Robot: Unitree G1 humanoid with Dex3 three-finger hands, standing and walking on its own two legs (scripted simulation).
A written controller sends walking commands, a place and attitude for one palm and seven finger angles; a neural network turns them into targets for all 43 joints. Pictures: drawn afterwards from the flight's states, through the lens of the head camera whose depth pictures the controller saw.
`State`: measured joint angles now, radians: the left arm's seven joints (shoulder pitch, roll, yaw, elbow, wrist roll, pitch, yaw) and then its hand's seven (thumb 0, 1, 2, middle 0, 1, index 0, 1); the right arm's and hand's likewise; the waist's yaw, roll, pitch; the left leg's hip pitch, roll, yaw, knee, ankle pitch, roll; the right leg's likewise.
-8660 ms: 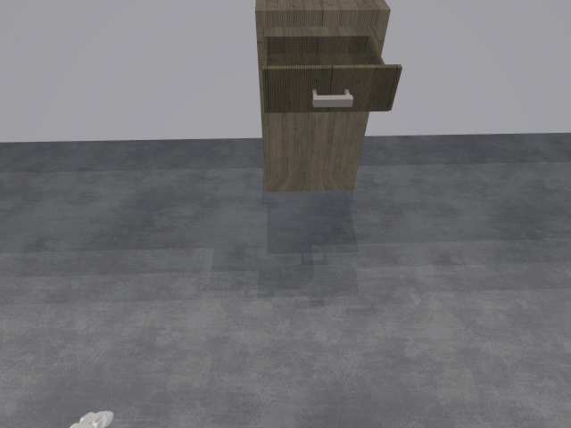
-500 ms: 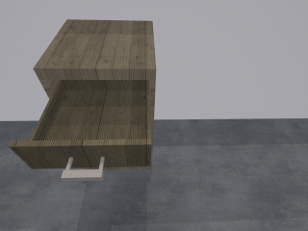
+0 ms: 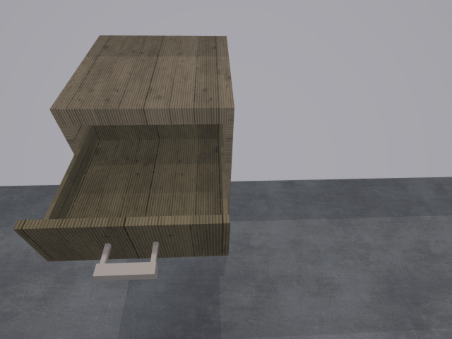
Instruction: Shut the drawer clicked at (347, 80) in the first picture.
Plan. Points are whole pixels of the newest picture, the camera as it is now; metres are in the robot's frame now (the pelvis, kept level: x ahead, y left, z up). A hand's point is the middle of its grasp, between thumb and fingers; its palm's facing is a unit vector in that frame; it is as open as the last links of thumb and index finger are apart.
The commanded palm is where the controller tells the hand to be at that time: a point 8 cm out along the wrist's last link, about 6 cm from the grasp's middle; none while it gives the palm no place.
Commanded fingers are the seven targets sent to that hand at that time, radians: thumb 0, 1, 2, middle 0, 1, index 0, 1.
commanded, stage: raise the hand and make a fist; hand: left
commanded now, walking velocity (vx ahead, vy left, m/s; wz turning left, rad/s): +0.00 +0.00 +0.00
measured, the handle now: (129, 259) +0.28 +0.21 -0.05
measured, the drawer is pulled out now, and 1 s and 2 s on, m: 0.30 0.30 0.30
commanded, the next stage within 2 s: bring the fist close to the handle in 1.78 s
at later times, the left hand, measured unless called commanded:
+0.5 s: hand out of the picture +0.12 +0.13 -0.03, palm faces +0.13 -0.99 -0.05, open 4.9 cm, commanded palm +0.08 +0.20 -0.02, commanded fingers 0.00 0.90 0.90 -0.84 -0.99 -0.84 -0.99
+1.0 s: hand out of the picture +0.11 +0.16 +0.01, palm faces +0.12 -0.99 -0.05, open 3.1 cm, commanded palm +0.06 +0.21 +0.02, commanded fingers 0.00 0.90 0.90 -1.34 -1.53 -1.34 -1.53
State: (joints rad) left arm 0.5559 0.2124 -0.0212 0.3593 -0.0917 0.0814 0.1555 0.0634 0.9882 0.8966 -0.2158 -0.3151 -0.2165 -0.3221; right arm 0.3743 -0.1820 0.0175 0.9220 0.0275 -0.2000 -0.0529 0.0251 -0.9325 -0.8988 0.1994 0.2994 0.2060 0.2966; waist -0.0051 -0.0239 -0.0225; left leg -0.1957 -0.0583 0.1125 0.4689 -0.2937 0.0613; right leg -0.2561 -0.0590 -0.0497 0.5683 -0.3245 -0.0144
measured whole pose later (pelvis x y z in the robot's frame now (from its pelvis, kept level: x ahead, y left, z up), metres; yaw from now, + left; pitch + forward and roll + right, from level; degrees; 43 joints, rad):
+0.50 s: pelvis -0.04 -0.05 -0.08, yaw +3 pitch +14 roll -1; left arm 0.60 0.17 0.08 -0.14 -0.23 -0.40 -0.21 0.01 0.90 0.90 -0.64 -0.78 -0.64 -0.79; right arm 0.14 -0.19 0.02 0.49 0.02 -0.19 -0.04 0.02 -0.91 -0.90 0.20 0.30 0.21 0.30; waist 0.06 0.03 -0.15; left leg -0.86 0.03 0.00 1.15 -0.52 0.00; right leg -0.83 -0.01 -0.16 1.12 -0.53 -0.08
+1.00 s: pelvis -0.03 -0.04 -0.05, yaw +3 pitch +11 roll -1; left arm 0.69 0.19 0.16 -0.17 -0.30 -0.44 -0.26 0.01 0.90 0.90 -1.14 -1.32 -1.14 -1.33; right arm 0.22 -0.25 -0.05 0.57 0.04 -0.25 -0.07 0.02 -0.91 -0.90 0.20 0.30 0.20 0.30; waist 0.01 0.03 -0.13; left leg -0.71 0.02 0.02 0.99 -0.47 0.01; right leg -0.69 -0.01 -0.14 0.96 -0.46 -0.06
